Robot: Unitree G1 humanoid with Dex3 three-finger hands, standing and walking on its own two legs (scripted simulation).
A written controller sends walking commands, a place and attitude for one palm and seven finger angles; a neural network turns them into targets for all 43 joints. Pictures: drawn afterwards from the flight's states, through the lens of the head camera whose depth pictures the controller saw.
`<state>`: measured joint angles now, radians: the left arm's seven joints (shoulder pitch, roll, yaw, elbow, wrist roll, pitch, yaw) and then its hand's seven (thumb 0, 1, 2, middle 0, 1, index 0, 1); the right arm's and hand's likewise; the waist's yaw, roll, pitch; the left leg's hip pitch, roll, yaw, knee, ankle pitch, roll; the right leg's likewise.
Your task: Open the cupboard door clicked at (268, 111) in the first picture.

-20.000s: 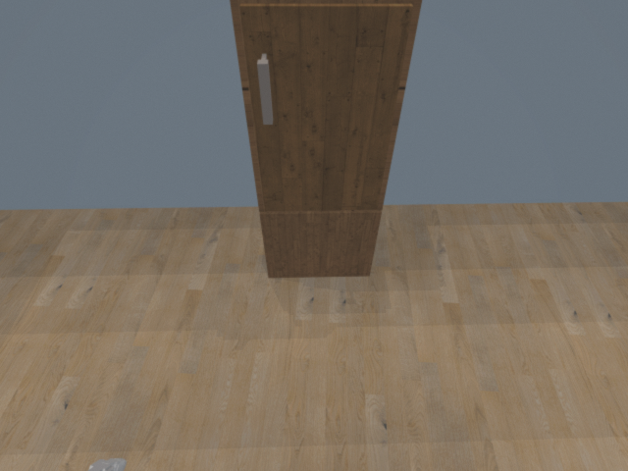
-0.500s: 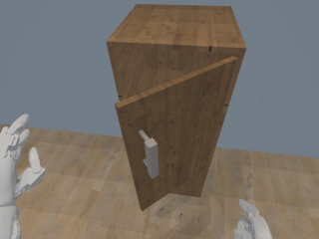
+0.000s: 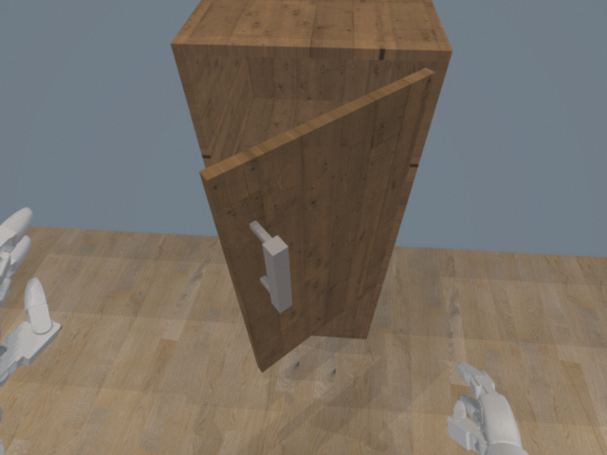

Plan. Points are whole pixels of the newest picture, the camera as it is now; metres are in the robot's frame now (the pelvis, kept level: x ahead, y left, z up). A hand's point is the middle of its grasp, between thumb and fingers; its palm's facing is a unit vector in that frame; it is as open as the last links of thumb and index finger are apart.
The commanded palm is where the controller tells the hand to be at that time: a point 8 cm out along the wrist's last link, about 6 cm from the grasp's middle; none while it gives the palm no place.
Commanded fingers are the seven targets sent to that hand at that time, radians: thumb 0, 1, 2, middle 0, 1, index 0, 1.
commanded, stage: step back with the hand held close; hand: left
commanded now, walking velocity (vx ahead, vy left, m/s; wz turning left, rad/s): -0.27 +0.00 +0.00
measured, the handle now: (270, 267) +0.35 +0.08 +0.05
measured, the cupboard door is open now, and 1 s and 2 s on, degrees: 42 42 42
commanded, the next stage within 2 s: stop stepping back and stand still in 0.90 s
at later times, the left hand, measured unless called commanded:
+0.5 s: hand out of the picture +0.12 +0.28 +0.16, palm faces +0.47 -0.71 -0.53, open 7.4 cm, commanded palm +0.05 +0.32 +0.17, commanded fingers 0.00 0.90 0.90 -0.20 -0.30 -0.20 -0.30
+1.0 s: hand out of the picture +0.05 +0.25 +0.16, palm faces +0.44 -0.77 -0.46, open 7.4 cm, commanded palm -0.02 +0.29 +0.17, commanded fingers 0.00 0.90 0.90 -0.20 -0.30 -0.20 -0.30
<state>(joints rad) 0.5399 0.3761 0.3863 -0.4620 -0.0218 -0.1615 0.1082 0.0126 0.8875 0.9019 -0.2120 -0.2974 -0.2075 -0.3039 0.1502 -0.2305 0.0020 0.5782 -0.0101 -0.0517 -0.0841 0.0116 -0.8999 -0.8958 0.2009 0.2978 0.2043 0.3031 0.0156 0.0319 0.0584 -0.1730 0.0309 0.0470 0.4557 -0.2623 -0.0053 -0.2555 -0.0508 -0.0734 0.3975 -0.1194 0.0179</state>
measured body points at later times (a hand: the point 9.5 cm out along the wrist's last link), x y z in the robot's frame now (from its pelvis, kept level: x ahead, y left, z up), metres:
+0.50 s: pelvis -0.07 +0.01 -0.02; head -0.05 +0.02 +0.43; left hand +0.09 +0.32 +0.18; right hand +0.10 -0.22 -0.10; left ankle -0.01 +0.12 -0.74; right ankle +0.03 -0.12 -0.74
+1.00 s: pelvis -0.16 -0.01 -0.01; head -0.12 +0.01 +0.43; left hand +0.02 +0.29 +0.18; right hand +0.04 -0.22 -0.09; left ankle -0.04 +0.11 -0.73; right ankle -0.21 -0.13 -0.74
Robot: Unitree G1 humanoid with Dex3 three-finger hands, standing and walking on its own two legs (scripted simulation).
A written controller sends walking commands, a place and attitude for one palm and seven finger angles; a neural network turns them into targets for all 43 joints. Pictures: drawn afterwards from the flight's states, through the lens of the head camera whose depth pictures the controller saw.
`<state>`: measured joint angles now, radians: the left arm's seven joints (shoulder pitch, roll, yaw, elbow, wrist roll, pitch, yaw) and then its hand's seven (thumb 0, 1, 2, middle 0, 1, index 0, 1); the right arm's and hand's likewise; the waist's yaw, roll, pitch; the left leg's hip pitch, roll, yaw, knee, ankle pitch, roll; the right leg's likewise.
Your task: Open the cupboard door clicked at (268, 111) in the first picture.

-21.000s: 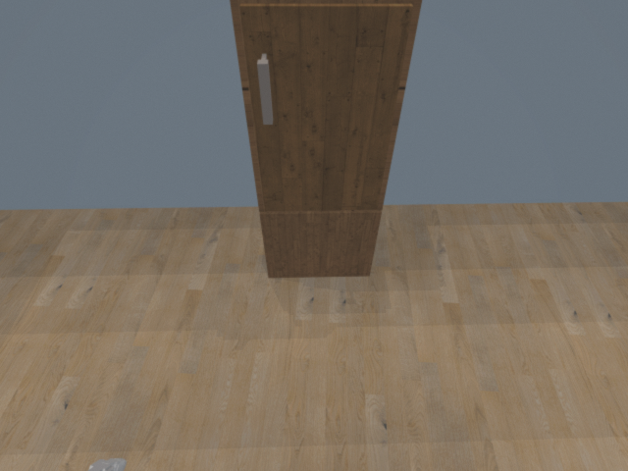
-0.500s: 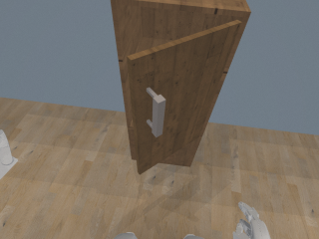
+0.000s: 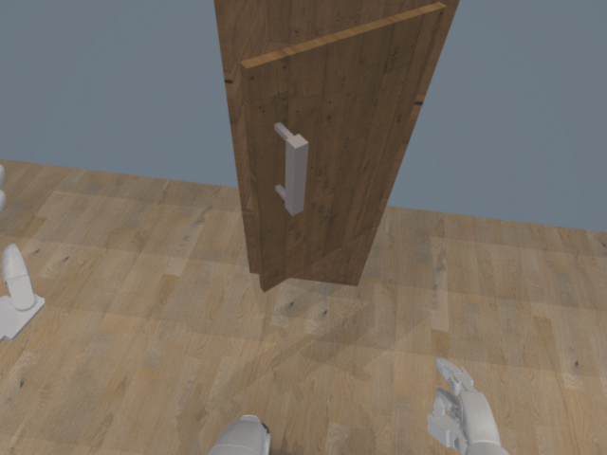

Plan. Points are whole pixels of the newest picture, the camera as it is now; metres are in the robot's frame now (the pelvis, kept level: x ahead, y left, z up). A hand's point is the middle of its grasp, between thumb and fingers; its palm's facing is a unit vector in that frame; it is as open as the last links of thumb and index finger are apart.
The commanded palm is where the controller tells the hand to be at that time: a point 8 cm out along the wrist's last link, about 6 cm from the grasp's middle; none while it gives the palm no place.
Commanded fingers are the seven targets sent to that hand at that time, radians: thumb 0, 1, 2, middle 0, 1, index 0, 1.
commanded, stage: stop stepping back and stand still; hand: left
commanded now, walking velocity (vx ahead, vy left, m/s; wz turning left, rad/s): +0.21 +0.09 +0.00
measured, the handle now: (287, 170) +0.51 +0.09 +0.06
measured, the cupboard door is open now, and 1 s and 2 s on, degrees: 42 42 42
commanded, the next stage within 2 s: let the arm hang, fingers relaxed in 0.76 s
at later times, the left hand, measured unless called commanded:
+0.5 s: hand out of the picture +0.11 +0.26 +0.17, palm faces +0.46 -0.77 -0.45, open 7.4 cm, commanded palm +0.06 +0.29 +0.19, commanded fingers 0.00 0.90 0.90 -0.20 -0.30 -0.20 -0.30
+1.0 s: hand out of the picture +0.10 +0.27 -0.02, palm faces +0.21 -0.87 -0.44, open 7.4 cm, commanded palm none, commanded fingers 0.00 0.90 0.90 -0.20 -0.30 -0.20 -0.30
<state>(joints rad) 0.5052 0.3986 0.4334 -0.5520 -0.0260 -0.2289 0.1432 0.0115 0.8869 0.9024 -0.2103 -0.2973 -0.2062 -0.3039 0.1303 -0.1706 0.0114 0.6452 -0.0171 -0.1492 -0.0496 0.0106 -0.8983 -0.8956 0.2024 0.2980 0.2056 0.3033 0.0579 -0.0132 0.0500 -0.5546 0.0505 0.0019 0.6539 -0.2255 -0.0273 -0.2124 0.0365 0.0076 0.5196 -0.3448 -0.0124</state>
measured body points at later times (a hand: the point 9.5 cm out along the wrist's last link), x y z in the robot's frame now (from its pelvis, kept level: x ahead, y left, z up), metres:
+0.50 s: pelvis -0.07 -0.01 +0.01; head -0.08 -0.01 +0.46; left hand +0.08 +0.29 +0.19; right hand +0.07 -0.26 -0.08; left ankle -0.05 +0.11 -0.69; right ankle -0.05 -0.09 -0.73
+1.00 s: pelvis -0.09 +0.01 -0.01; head -0.10 -0.02 +0.44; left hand +0.08 +0.32 +0.01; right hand +0.06 -0.23 -0.13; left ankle -0.07 +0.13 -0.73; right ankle -0.07 -0.09 -0.73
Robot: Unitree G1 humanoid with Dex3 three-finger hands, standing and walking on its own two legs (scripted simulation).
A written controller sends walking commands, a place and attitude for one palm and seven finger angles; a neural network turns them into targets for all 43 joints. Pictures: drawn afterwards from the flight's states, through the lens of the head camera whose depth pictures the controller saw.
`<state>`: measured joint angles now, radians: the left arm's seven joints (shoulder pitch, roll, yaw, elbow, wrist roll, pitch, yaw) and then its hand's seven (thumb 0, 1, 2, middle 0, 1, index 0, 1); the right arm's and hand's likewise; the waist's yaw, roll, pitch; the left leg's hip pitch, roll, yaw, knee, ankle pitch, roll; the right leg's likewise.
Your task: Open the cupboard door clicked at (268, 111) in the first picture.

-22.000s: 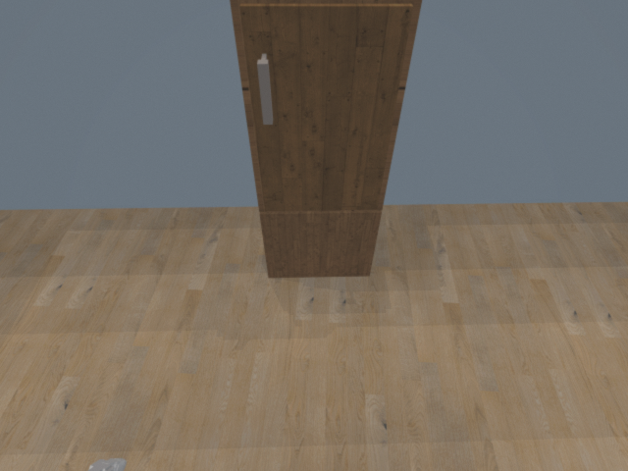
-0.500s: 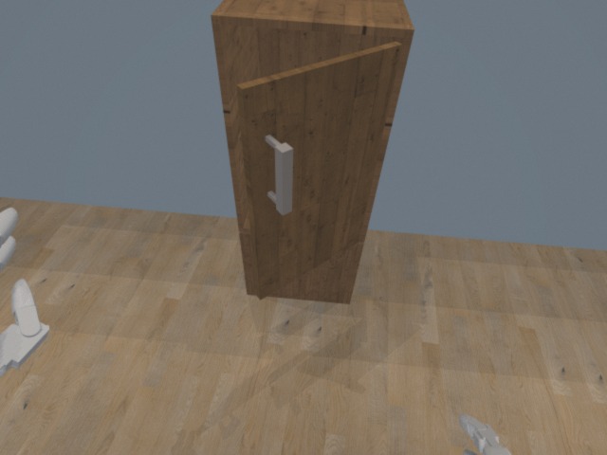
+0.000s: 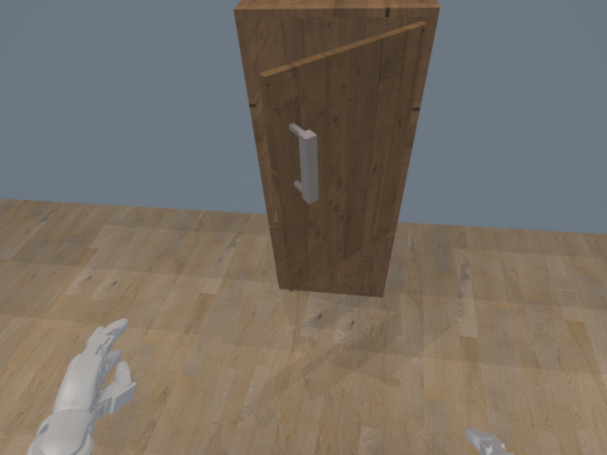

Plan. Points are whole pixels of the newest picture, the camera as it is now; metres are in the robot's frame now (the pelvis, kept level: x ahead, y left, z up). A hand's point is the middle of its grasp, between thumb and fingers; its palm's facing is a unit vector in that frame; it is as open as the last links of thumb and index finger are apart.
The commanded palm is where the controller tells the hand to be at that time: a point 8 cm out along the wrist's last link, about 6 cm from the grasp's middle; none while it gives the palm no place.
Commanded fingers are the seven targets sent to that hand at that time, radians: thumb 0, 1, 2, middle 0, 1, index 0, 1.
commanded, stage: let the arm hang, fingers relaxed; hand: left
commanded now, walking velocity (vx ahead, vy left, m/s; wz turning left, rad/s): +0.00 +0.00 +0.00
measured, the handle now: (302, 163) +0.60 +0.02 +0.06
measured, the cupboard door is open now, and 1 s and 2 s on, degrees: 42 42 42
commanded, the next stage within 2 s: look to check the result in 0.96 s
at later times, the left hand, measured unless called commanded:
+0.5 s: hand out of the picture -0.05 +0.21 -0.15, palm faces +0.04 -0.96 -0.28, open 7.3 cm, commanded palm none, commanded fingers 0.00 0.90 0.90 -0.20 -0.30 -0.20 -0.30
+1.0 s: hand out of the picture +0.09 +0.22 -0.13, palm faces +0.00 -0.95 -0.30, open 7.4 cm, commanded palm none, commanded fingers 0.00 0.90 0.90 -0.20 -0.30 -0.20 -0.30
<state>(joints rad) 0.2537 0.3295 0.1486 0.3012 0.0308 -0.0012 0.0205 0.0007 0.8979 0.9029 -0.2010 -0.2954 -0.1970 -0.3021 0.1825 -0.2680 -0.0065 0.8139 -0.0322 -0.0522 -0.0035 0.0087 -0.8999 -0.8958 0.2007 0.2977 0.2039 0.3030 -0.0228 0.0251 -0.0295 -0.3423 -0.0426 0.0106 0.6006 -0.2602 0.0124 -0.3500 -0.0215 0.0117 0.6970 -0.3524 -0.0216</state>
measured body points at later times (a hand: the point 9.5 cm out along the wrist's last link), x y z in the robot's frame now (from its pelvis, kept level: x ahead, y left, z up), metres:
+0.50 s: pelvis -0.01 +0.00 +0.02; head +0.01 -0.01 +0.47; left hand -0.05 +0.26 -0.13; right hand -0.02 -0.23 -0.15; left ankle +0.03 +0.12 -0.72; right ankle +0.01 -0.10 -0.72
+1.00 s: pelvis +0.00 +0.00 +0.02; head +0.01 -0.02 +0.47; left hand +0.09 +0.27 -0.11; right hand +0.06 -0.27 -0.13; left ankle +0.03 +0.12 -0.72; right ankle +0.01 -0.10 -0.72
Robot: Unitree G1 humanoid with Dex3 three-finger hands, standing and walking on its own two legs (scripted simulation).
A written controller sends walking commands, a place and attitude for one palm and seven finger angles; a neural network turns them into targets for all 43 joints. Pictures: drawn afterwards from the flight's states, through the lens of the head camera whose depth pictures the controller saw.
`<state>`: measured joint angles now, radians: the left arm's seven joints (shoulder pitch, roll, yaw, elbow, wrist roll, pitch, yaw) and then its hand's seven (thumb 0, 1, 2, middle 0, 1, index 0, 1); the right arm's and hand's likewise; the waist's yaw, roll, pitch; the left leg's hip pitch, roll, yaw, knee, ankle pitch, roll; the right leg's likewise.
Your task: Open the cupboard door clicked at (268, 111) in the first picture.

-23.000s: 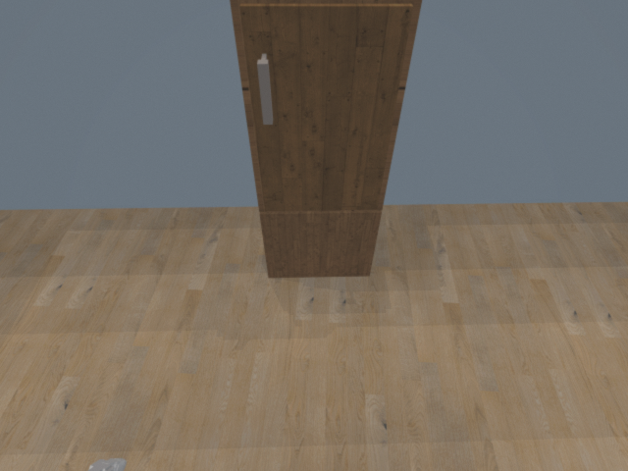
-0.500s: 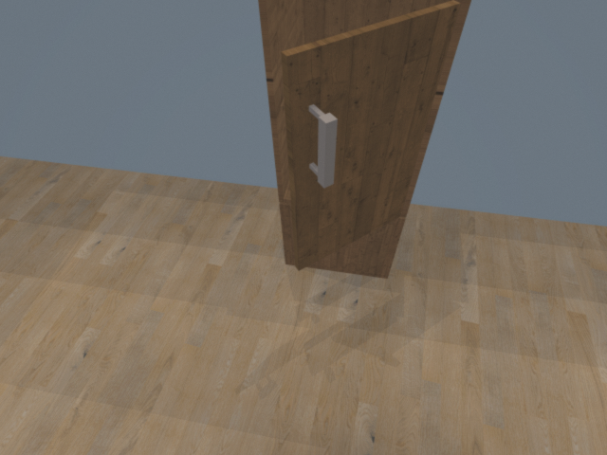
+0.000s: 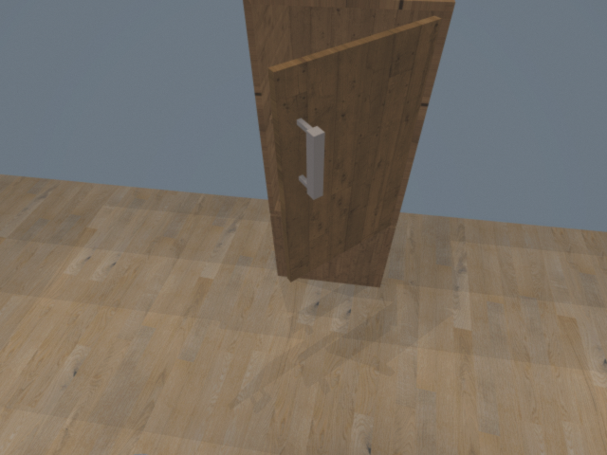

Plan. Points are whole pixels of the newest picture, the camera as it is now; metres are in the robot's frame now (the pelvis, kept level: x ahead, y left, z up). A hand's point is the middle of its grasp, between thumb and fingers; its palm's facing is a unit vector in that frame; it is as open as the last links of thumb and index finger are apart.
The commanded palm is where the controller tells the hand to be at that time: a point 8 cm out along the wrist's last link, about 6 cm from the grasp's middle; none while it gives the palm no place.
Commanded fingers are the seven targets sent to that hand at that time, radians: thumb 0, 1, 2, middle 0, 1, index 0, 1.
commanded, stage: look to check the result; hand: left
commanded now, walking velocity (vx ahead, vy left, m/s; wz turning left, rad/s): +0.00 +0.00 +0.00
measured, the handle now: (308, 159) +0.60 +0.02 +0.04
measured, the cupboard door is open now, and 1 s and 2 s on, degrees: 42 42 42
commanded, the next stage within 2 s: walk to a spot facing it in 0.52 s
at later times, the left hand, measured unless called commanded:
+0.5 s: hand out of the picture +0.08 +0.23 -0.16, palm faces -0.03 -0.95 -0.33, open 7.4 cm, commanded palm none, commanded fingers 0.00 0.90 0.90 -0.20 -0.30 -0.20 -0.30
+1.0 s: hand out of the picture +0.10 +0.19 -0.18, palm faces -0.13 -0.96 -0.26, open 7.4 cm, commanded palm none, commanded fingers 0.00 0.90 0.90 -0.20 -0.30 -0.20 -0.30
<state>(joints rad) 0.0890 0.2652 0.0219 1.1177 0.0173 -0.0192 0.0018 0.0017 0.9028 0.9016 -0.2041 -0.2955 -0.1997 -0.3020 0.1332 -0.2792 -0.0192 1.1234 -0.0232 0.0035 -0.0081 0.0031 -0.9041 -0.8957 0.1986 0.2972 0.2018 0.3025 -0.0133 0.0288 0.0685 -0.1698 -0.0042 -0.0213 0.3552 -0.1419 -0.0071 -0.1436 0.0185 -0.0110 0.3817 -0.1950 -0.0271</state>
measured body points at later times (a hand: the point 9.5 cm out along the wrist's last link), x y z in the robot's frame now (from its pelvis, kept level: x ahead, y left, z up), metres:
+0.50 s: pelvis +0.02 -0.01 +0.00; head +0.04 -0.02 +0.45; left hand +0.08 +0.28 -0.13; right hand +0.08 -0.29 -0.15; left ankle +0.03 +0.12 -0.75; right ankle +0.01 -0.10 -0.75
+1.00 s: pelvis +0.01 -0.01 -0.01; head +0.06 -0.03 +0.43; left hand +0.11 +0.24 -0.16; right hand +0.03 -0.27 -0.17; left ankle +0.03 +0.12 -0.75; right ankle +0.00 -0.10 -0.73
